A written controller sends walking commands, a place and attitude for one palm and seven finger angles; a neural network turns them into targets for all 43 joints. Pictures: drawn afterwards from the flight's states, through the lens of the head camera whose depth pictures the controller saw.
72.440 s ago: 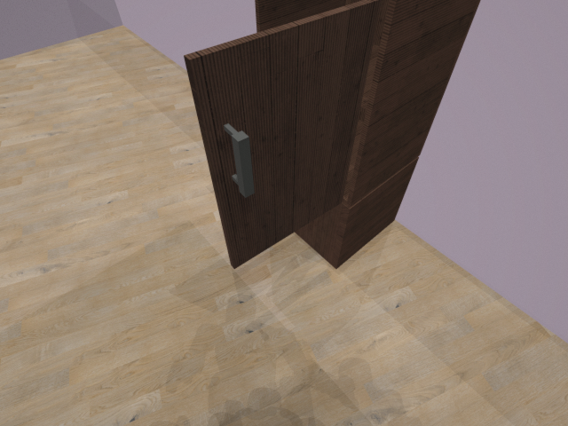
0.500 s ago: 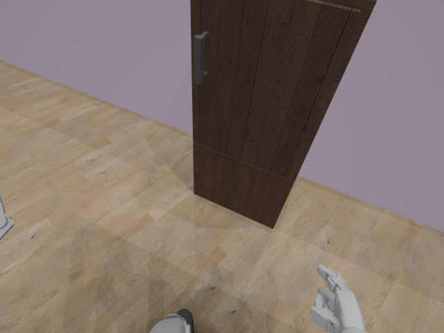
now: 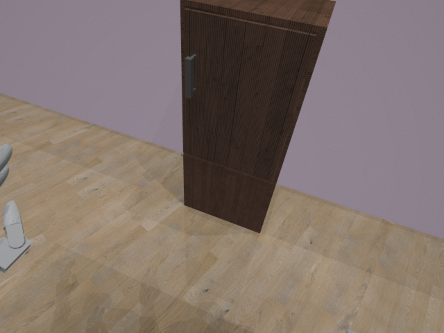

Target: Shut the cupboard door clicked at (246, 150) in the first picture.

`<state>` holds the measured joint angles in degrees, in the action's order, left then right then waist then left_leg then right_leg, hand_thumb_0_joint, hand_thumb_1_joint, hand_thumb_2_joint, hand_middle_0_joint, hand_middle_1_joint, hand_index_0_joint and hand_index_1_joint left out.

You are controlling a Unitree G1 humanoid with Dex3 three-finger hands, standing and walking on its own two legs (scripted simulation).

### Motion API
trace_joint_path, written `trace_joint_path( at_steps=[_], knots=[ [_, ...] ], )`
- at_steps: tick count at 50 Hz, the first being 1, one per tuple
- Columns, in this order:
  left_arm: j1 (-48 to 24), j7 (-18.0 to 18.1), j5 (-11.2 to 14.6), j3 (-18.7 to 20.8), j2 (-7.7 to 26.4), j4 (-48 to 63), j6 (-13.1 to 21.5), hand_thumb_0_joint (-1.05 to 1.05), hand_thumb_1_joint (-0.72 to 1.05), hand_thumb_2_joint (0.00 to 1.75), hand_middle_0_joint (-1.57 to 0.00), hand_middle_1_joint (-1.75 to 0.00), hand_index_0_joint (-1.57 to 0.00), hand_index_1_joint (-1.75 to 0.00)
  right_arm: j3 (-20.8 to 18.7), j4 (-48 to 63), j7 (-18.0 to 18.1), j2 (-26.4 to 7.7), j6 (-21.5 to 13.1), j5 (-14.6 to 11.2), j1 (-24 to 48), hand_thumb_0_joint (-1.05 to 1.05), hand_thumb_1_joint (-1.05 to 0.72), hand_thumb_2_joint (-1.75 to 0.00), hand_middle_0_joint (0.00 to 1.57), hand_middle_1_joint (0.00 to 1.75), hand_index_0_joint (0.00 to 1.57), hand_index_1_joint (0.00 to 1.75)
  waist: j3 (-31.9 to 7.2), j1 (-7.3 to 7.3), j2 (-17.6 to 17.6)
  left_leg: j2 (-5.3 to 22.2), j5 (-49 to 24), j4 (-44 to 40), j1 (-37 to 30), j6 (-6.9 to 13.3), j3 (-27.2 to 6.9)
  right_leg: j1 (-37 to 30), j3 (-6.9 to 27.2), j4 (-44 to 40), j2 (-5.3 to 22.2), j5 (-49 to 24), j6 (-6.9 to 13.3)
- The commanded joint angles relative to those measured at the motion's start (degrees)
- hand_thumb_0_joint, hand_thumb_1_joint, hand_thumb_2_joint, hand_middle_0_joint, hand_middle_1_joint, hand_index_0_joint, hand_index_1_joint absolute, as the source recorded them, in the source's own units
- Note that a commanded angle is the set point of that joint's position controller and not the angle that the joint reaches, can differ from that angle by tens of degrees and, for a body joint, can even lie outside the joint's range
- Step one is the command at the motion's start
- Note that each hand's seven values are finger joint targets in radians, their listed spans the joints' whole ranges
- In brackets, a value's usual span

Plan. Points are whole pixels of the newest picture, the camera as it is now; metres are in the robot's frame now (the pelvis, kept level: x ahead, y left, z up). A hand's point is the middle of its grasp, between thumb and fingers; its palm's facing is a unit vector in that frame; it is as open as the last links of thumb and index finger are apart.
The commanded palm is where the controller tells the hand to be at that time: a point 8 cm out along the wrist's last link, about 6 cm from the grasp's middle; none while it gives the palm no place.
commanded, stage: stop stepping back and stand still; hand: left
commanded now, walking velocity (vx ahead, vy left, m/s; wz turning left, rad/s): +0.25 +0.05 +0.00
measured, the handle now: (191, 76) +0.91 +0.18 +0.05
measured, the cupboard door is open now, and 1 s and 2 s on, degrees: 0 0 0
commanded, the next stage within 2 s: let the arm hang, fingers relaxed in 1.48 s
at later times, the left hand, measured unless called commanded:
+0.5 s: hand (41, 230) +0.18 +0.25 +0.18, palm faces +0.45 -0.73 -0.51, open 7.4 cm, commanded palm +0.14 +0.28 +0.18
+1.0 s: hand (29, 216) +0.20 +0.28 +0.17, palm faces +0.41 -0.78 -0.46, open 7.4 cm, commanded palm +0.15 +0.31 +0.18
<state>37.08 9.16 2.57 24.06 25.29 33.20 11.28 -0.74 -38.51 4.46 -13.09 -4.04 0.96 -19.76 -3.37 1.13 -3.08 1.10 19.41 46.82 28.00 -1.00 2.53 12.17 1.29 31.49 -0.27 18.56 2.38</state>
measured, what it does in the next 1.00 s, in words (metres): steps on the spot: left foot, then right foot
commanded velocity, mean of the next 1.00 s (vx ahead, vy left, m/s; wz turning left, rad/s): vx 0.02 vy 0.01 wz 0.00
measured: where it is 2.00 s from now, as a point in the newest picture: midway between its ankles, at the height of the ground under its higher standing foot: outside the picture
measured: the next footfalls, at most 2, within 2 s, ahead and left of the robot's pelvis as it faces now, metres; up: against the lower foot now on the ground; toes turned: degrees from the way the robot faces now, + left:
left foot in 0.06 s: +0.09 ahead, +0.12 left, +0.00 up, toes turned +2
right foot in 0.32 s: +0.00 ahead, -0.07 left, +0.00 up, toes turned -5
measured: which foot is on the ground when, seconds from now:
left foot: up 0.00-0.04, down 0.06-0.32, up 0.34-0.70, down 0.72-1.00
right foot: down 0.00-0.08, up 0.10-0.30, down 0.32-1.00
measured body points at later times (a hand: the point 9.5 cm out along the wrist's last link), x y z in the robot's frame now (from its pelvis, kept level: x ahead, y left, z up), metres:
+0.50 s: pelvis -0.01 -0.02 +0.01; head -0.02 -0.04 +0.46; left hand +0.15 +0.29 +0.21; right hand +0.11 -0.26 -0.10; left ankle +0.02 +0.12 -0.67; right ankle -0.04 -0.06 -0.73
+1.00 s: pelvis +0.00 +0.02 +0.00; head +0.00 +0.02 +0.45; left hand +0.18 +0.32 +0.20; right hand +0.17 -0.20 -0.08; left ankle +0.05 +0.12 -0.73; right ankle -0.04 -0.06 -0.73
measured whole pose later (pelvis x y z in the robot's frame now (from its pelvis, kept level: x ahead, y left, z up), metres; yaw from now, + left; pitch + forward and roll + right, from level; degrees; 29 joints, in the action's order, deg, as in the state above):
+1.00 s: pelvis +0.00 +0.02 +0.00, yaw -3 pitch +0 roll -1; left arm 32.0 9.1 3.6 24.1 24.1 25.9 11.4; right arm 1.9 -33.7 3.4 -10.6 -4.0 -0.7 -11.6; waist -1.2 0.6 1.5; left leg 2.5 11.6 30.3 18.6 1.0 4.8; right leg 9.4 -3.9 26.8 -3.2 17.4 2.9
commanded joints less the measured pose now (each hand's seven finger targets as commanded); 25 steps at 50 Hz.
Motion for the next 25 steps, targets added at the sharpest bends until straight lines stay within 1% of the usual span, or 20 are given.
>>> trace_joint_path(
  at_steps=[1, 2, 3, 4, 5, 6, 7, 9, 12, 13, 14, 15, 16, 17, 18, 19, 20, 21, 23, 25],
  knots=[
    [-19.11, 2.65, -1.01, 4.63, 7.90, 0.93, 2.96, 0.00, 0.90, 0.90, -0.20, -0.30, -0.20, -0.30, -1.55, 7.66, 1.52, -5.96, -4.24, -0.22, 8.42, 0.00, -0.90, -0.90, 0.20, 0.30, 0.20, 0.30, 6.04, -3.80, 4.73, 1.38, 3.91, -10.59, -16.01, 1.79, -0.22, 22.43, 5.28, -7.75, 8.36, 24.65, 3.78],
    [-21.92, 2.58, -1.01, 3.55, 7.15, -0.57, 2.95, 0.00, 0.90, 0.90, -0.20, -0.30, -0.20, -0.30, -1.88, 7.40, 2.02, -7.22, -4.84, -0.53, 8.48, 0.00, -0.90, -0.90, 0.20, 0.30, 0.20, 0.30, 7.34, -3.83, 10.45, 2.42, 10.82, -17.73, -16.46, 3.00, -4.15, 23.12, 3.38, -0.57, 4.99, 23.05, 2.46],
    [-23.65, 2.43, -0.98, 2.09, 5.72, -0.13, 3.15, 0.00, 0.90, 0.90, -0.20, -0.30, -0.20, -0.30, -2.51, 8.14, 2.60, -9.20, -5.62, -0.95, 8.16, 0.00, -0.90, -0.90, 0.20, 0.30, 0.20, 0.30, 8.57, -3.98, 20.58, 10.23, 22.89, -29.21, -15.92, 6.11, -19.40, 24.99, -0.70, 11.90, 0.11, 17.79, -0.55],
    [-26.26, 2.71, -1.66, 2.75, 6.83, 1.05, 3.50, 0.00, 0.90, 0.90, -0.20, -0.30, -0.20, -0.30, -1.84, 8.88, 2.35, -9.06, -6.15, -1.26, 8.47, 0.00, -0.90, -0.90, 0.20, 0.30, 0.20, 0.30, 10.20, -3.79, 25.47, 18.75, 32.23, -38.38, -10.17, 10.01, -32.04, 23.89, -4.07, 24.46, -2.45, 13.09, -2.26],
    [-26.20, 2.20, -2.52, 3.94, 8.01, -0.10, 3.69, 0.00, 0.90, 0.90, -0.20, -0.30, -0.20, -0.30, -2.02, 9.50, 2.10, -7.74, -6.69, -0.95, 9.66, 0.00, -0.90, -0.90, 0.20, 0.30, 0.20, 0.30, 10.53, -2.23, 17.70, 18.68, 27.56, -39.66, -6.04, 11.10, -30.10, 21.28, -2.92, 30.79, -1.23, 9.22, -2.07],
    [-22.42, 1.58, -1.91, 4.34, 9.07, -1.73, 3.61, 0.00, 0.90, 0.90, -0.20, -0.30, -0.20, -0.30, -1.50, 8.49, 1.58, -6.76, -6.86, -1.02, 9.68, 0.00, -0.90, -0.90, 0.20, 0.30, 0.20, 0.30, 6.38, -2.47, 15.79, 17.50, 30.48, -39.42, -4.22, 9.35, -28.96, 17.37, -1.29, 32.14, -0.49, 7.95, -2.19],
    [-20.05, 1.17, -1.63, 3.97, 8.22, 0.47, 2.95, 0.00, 0.90, 0.90, -0.20, -0.30, -0.20, -0.30, -1.79, 8.79, 0.96, -6.64, -6.72, -0.67, 9.91, 0.00, -0.90, -0.90, 0.20, 0.30, 0.20, 0.30, 5.36, -2.29, 14.14, 16.92, 28.64, -38.86, -3.15, 9.52, -27.73, 15.31, -1.39, 31.29, -0.47, 7.13, -2.08],
    [-16.78, 0.59, -1.44, 3.14, 7.10, 5.51, 2.74, 0.00, 0.90, 0.90, -0.20, -0.30, -0.20, -0.30, -1.77, 9.49, -0.14, -5.69, -6.81, -0.66, 11.38, 0.00, -0.90, -0.90, 0.20, 0.30, 0.20, 0.30, 2.90, -1.47, 11.82, 15.14, 23.06, -38.21, -2.13, 8.81, -19.97, 9.25, -3.27, 24.78, -0.01, 5.06, -1.83],
    [-8.40, 0.95, -0.72, 5.35, 8.52, 10.25, 2.11, 0.00, 0.90, 0.90, -0.20, -0.30, -0.20, -0.30, -0.93, 10.87, -0.86, -5.35, -5.64, -0.35, 12.33, 0.00, -0.90, -0.90, 0.20, 0.30, 0.20, 0.30, 0.86, -1.07, 15.39, 12.35, 21.66, -36.66, 3.20, 6.14, -11.08, -4.42, -8.00, 9.47, -2.57, 4.90, -1.22],
    [-6.71, 1.21, -0.76, 7.82, 10.87, 10.47, 2.03, 0.00, 0.90, 0.90, -0.20, -0.30, -0.20, -0.30, -0.80, 11.29, -0.71, -5.45, -5.00, -0.28, 12.56, 0.00, -0.90, -0.90, 0.20, 0.30, 0.20, 0.30, 0.25, -0.98, 17.19, 10.74, 22.05, -34.18, 4.33, 4.91, -8.52, -7.91, -8.75, 4.29, -2.95, 5.27, -0.93],
    [-5.18, 1.37, -0.82, 8.33, 10.97, 10.12, 1.93, 0.00, 0.90, 0.90, -0.20, -0.30, -0.20, -0.30, -0.61, 11.45, -0.63, -4.67, -4.09, -0.08, 12.32, 0.00, -0.90, -0.90, 0.20, 0.30, 0.20, 0.30, -0.27, -1.19, 14.42, 9.01, 20.85, -29.11, 6.74, 3.92, -6.89, -11.67, -6.45, -1.06, -1.84, 7.07, -0.12],
    [-4.38, 1.59, -0.98, 9.23, 11.31, 9.31, 1.61, 0.00, 0.90, 0.90, -0.20, -0.30, -0.20, -0.30, -0.80, 11.40, -0.61, -4.18, -3.16, 0.04, 12.11, 0.00, -0.90, -0.90, 0.20, 0.30, 0.20, 0.30, 0.01, -0.93, 8.31, 5.43, 17.80, -18.10, 8.51, 2.58, -3.04, -11.73, 0.60, -7.65, 2.36, 10.57, 2.22],
    [-4.79, 1.86, -0.87, 10.57, 12.74, 8.37, 1.19, 0.00, 0.90, 0.90, -0.20, -0.30, -0.20, -0.30, -1.03, 11.51, -0.75, -3.35, -2.02, 0.03, 11.42, 0.00, -0.90, -0.90, 0.20, 0.30, 0.20, 0.30, 0.87, -0.96, -3.47, 0.59, 11.52, -0.09, 12.60, 1.12, 0.56, -8.17, 21.02, -17.75, 13.94, 21.55, 7.51],
    [-7.79, 2.13, -0.07, 11.32, 13.85, 8.68, 1.64, 0.00, 0.90, 0.90, -0.20, -0.30, -0.20, -0.30, -1.08, 11.22, -0.48, -4.14, -2.04, 0.07, 11.90, 0.00, -0.90, -0.90, 0.20, 0.30, 0.20, 0.30, 3.35, -0.73, -6.60, -0.40, 7.99, 11.07, 14.58, 0.45, -1.52, -4.35, 31.12, -24.01, 22.42, 17.30, 10.69],
    [-9.74, 2.56, 0.23, 13.61, 15.16, 7.60, 3.26, 0.00, 0.90, 0.90, -0.20, -0.30, -0.20, -0.30, -0.90, 10.05, -0.34, -4.86, -2.54, 0.94, 11.51, 0.00, -0.90, -0.90, 0.20, 0.30, 0.20, 0.30, 3.19, -2.00, 0.36, 0.70, 5.15, 13.20, 13.96, -0.28, -2.37, -6.07, 25.94, -21.34, 22.31, -3.00, 10.87],
    [-7.57, 2.65, 0.28, 12.12, 12.09, 2.75, 3.15, 0.00, 0.90, 0.90, -0.20, -0.30, -0.20, -0.30, -1.05, 8.87, -0.54, -3.79, -2.94, -0.18, 9.51, 0.00, -0.90, -0.90, 0.20, 0.30, 0.20, 0.30, -2.70, -2.60, -0.84, 0.62, 3.27, 14.40, 12.94, -0.20, -3.77, -10.36, 24.21, -16.98, 20.37, -8.90, 8.09],
    [-6.16, 2.51, 0.25, 10.40, 10.04, 0.76, 3.28, 0.00, 0.90, 0.90, -0.20, -0.30, -0.20, -0.30, -1.20, 8.86, -0.44, -4.08, -2.76, -0.55, 9.25, 0.00, -0.90, -0.90, 0.20, 0.30, 0.20, 0.30, -2.26, -2.76, 1.96, 0.97, 0.31, 14.52, 12.38, -0.53, -3.81, -10.60, 20.37, -14.50, 18.07, -17.27, 5.44],
    [-5.95, 2.30, 0.14, 9.70, 9.35, -0.63, 3.60, 0.00, 0.90, 0.90, -0.20, -0.30, -0.20, -0.30, -1.25, 8.78, -0.35, -4.29, -2.44, -0.75, 9.42, 0.00, -0.90, -0.90, 0.20, 0.30, 0.20, 0.30, -1.69, -2.62, 1.96, 1.36, -1.43, 13.58, 11.63, -0.76, -3.01, -10.67, 15.89, -13.05, 16.96, -25.28, 3.95],
    [-8.57, 1.99, -0.09, 7.36, 7.76, -4.57, 4.19, 0.00, 0.90, 0.90, -0.20, -0.30, -0.20, -0.30, -0.83, 8.40, 0.17, -4.22, -2.29, -0.96, 10.74, 0.00, -0.90, -0.90, 0.20, 0.30, 0.20, 0.30, 0.17, -2.26, 1.82, 1.17, -3.19, 9.29, 8.82, -0.45, -0.96, -8.59, 9.61, -12.18, 14.94, -31.20, 1.68],
    [-10.59, 2.12, -0.32, 4.94, 6.34, -7.56, 4.50, 0.00, 0.90, 0.90, -0.20, -0.30, -0.20, -0.30, -0.87, 8.48, 0.53, -4.55, -2.59, -1.27, 11.03, 0.00, -0.90, -0.90, 0.20, 0.30, 0.20, 0.30, 1.25, -1.79, -2.96, 0.73, -4.51, 3.70, 5.98, 0.21, 0.69, -8.81, 5.43, -11.58, 13.30, -34.01, -0.73]
  ],
)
